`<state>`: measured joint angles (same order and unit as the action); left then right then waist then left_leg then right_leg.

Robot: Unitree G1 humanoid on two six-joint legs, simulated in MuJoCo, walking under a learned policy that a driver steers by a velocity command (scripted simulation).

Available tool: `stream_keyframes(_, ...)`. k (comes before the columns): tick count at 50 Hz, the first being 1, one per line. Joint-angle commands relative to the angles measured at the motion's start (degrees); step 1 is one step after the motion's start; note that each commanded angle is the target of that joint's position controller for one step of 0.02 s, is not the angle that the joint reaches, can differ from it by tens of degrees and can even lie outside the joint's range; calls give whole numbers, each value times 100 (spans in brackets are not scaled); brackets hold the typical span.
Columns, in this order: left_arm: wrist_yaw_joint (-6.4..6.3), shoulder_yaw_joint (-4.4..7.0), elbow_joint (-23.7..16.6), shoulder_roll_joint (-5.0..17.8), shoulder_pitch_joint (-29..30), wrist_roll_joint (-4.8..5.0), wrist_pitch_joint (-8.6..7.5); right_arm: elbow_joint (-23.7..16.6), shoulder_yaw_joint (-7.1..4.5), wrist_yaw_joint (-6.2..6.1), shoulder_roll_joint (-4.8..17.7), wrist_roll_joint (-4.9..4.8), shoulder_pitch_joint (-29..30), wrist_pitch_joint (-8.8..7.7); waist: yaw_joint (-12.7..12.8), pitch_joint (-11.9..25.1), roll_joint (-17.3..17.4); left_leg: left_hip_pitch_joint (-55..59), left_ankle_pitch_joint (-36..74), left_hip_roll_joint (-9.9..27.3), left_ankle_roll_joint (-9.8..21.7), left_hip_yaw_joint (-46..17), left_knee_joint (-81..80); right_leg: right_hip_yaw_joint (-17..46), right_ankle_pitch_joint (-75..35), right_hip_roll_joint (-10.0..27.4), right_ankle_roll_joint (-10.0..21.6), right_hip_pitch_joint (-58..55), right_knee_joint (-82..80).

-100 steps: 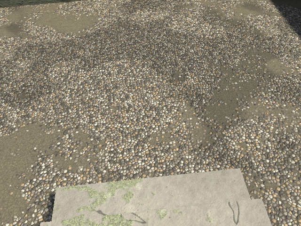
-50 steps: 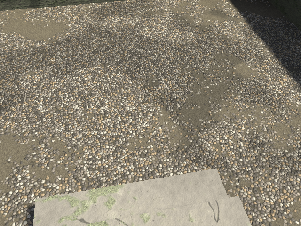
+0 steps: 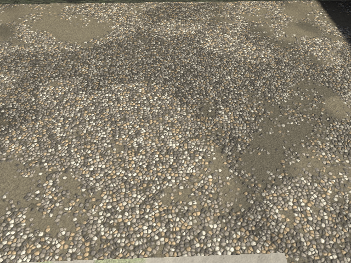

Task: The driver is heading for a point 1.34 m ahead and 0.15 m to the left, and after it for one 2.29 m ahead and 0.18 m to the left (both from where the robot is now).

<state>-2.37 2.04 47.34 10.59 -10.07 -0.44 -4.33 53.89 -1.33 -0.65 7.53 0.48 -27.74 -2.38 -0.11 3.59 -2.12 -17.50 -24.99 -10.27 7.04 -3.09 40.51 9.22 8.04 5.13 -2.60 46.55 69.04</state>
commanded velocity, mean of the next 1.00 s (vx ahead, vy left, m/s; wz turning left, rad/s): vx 0.50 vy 0.00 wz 0.32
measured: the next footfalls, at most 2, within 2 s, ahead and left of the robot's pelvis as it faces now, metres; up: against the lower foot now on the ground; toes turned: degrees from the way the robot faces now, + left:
right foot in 0.24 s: +0.29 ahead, -0.16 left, -0.17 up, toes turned +16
left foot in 0.92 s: +0.56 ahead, +0.22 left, -0.34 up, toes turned +19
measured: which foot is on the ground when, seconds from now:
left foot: down 0.00-0.26, up 0.28-0.90, down 0.92-1.00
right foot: up 0.00-0.22, down 0.24-0.92, up 0.94-1.00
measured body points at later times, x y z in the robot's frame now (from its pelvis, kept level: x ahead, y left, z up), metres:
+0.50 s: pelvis +0.24 -0.08 -0.15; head +0.25 -0.10 +0.30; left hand +0.11 +0.12 -0.29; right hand +0.40 -0.30 -0.28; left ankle +0.31 +0.12 -0.73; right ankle +0.26 -0.17 -0.88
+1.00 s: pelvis +0.49 +0.09 -0.32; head +0.51 +0.12 +0.13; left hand +0.32 +0.30 -0.47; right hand +0.72 -0.07 -0.43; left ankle +0.52 +0.20 -1.05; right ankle +0.36 -0.15 -0.78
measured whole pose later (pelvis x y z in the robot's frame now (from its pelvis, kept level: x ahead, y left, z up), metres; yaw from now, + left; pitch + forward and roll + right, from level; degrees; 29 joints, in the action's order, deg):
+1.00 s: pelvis +0.49 +0.09 -0.32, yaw +17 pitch +2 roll -2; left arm -1.1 2.4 58.7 13.4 -28.4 2.9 -3.2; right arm 46.7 -2.3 4.1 11.8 -0.6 -6.3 -3.8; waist 4.3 -1.1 -0.4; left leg -25.3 -12.7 0.5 2.1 1.0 35.8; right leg 9.2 43.6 0.1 0.0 21.9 102.5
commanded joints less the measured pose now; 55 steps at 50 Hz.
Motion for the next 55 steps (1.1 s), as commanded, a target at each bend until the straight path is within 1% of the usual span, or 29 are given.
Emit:
stream_keyframes(1,28,194,-392,858,126,-4,-78,-326,-233,-285,834,-164,-319,-199,87,-552,262,549,2625,1587,933,-2470,-728,182,-1944,47,163,1130,-1296)
stream_keyframes(2,64,175,-591,868,685,-63,-183,-375,-205,-338,774,-221,-396,-246,-78,-759,217,66,2127,1336,795,-2317,-464,63,-2541,-101,286,703,-2187)
stream_keyframes(4,255,68,-771,273,739,-307,-211,-387,-173,-389,731,-225,-58,-137,-158,-528,175,-2013,713,583,409,-1328,-423,-569,-4768,-604,302,-2246,-3476)
stream_keyframes(7,233,77,-1308,195,699,-9,47,-445,-195,-350,703,-271,164,89,-180,-467,877,-1523,408,555,455,-1683,379,-179,-3441,-618,148,-2598,-3844)
stream_keyframes(10,369,202,-1242,553,391,118,13,-591,-245,-550,866,-236,-25,287,-274,-544,796,83,553,739,401,-2277,1648,372,-3261,-52,274,-2305,-5278)
stream_keyframes(11,383,301,-936,659,-322,142,8,-538,-204,-591,837,-215,28,336,10,-475,702,103,887,648,305,-2164,2404,158,-3447,70,287,-2973,-5714)
stream_keyframes(13,438,369,-138,763,-2465,-2,9,-176,-105,-262,433,-189,-432,254,638,228,-304,-1897,-1779,63,-111,-1430,5581,213,-4084,604,582,-5955,-4497)
stream_keyframes(15,566,295,100,1006,-2774,236,76,-235,-67,33,361,-418,-1552,121,296,765,-2266,-4786,-2525,-55,-485,-1341,8443,1175,-4364,1528,1014,-7466,-2897)
stream_keyframes(16,627,459,225,1577,-2773,333,110,-734,-92,-31,707,-519,-981,56,233,867,-2065,-5223,-1788,356,-630,-786,8314,2368,-937,2254,1920,-6978,-3983)
stream_keyframes(17,525,315,215,938,-2229,131,163,-910,-200,-175,1053,-520,246,196,330,106,-155,-5222,-621,752,-471,-408,7955,2452,2619,1899,1714,-5533,-5199)
stream_keyframes(18,445,236,176,1006,-1694,-43,138,-1196,-193,-264,1070,-556,825,343,198,-451,-570,-5063,-144,940,-484,-427,7909,2935,3234,2140,1989,-4398,-5577)
stream_keyframes(20,374,-94,156,248,-875,9,-34,-1100,-228,-264,973,-166,650,433,-329,-1241,-36,-4429,1141,1132,-348,-1150,6222,1816,2501,1245,1381,-2578,-5185)
stream_keyframes(23,224,-89,322,506,-1024,-112,-109,-1022,-323,-188,839,-13,587,283,-376,-982,-274,-3156,2824,1035,-528,-908,3631,405,354,503,1173,-1760,-5192)
stream_keyframes(25,137,-54,630,621,-1646,-72,-76,-1045,-248,-65,490,-29,709,222,-311,-509,-444,-3100,3175,1149,-556,-920,2891,551,-547,678,1460,-2576,-5078)
stream_keyframes(26,155,6,739,878,-1764,-88,-101,-914,-251,5,513,-74,471,211,-373,-357,-424,-3198,3463,1182,-519,-928,3087,664,-685,799,1537,-2938,-4833)
stream_keyframes(30,137,3,1039,598,-2531,110,-98,-1328,-350,111,968,-151,1782,80,162,-863,-171,-4776,3786,1330,-349,-1264,1525,748,46,783,1241,-4734,-4435)
stream_keyframes(35,-105,-62,913,662,-2446,26,9,-1515,-246,385,688,119,2570,-138,465,-1222,-251,-2918,5628,1474,-534,-278,3,209,766,517,1166,-3183,-4064)
stream_keyframes(39,-50,-10,805,768,-2500,194,175,-1755,-157,531,593,-164,3182,-96,888,-1437,-216,-2209,5063,1327,-599,31,-1109,-21,979,433,1143,-3262,-3388)
stream_keyframes(42,-131,80,820,867,-2308,191,282,-1701,-143,589,713,-169,3148,-168,870,-1305,-287,-1621,4786,1519,-574,-150,-1646,-27,545,409,1061,-3554,-2615)
stream_keyframes(44,-80,127,855,935,-2161,136,316,-1274,-281,463,1037,-185,2139,-161,387,-893,-106,-732,4543,1607,-461,-64,-2121,-16,-489,414,1022,-3967,-1315)
stream_keyframes(45,-28,137,967,925,-1985,122,297,-830,-417,434,1266,-179,983,-174,-234,-358,44,670,4763,1550,-355,121,-2283,-114,-883,271,903,-3608,-13)
stream_keyframes(46,63,159,1199,799,-2218,197,190,-370,-515,391,1478,-66,-252,-161,-752,249,661,2609,5353,1796,-125,108,-1947,-437,598,-334,550,-2400,2146)
stream_keyframes(47,160,53,1310,201,-3068,176,87,-182,-326,460,1524,66,-776,-186,-554,1013,2062,4847,7510,2377,187,-229,567,-21,4726,-897,381,-109,4668)
stream_keyframes(48,243,68,1134,594,-3334,342,-105,-258,-371,457,1604,-54,-799,-69,-562,1762,2461,5095,7196,2818,694,-971,853,524,4417,-692,279,493,5049)
stream_keyframes(49,221,147,709,834,-2697,425,-152,-326,-424,461,1661,-155,-633,-23,-659,1848,1906,4436,4442,3274,1149,-1942,-379,376,3518,-584,212,836,4202)
stream_keyframes(50,71,137,350,722,-1828,520,-80,-215,-470,449,1707,-180,-107,-17,-449,1256,1322,3340,1473,3516,1286,-2698,-1482,-216,2505,-336,275,1157,3892)
stream_keyframes(51,-61,132,241,726,-1472,492,61,-321,-379,434,1503,-62,406,-60,-294,611,745,2151,712,3592,1308,-3220,-2125,-439,1923,-244,305,988,3979)
stream_keyframes(53,-105,213,397,669,-1658,256,229,-422,-169,447,881,110,1335,-313,246,-222,328,97,2077,3253,806,-2485,-1604,274,536,29,541,263,2359)
stream_keyframes(55,-75,296,321,422,-1632,110,268,-216,-171,289,954,48,1288,-428,427,-444,690,-552,3042,2656,540,-1224,-1894,303,91,84,378,-318,604)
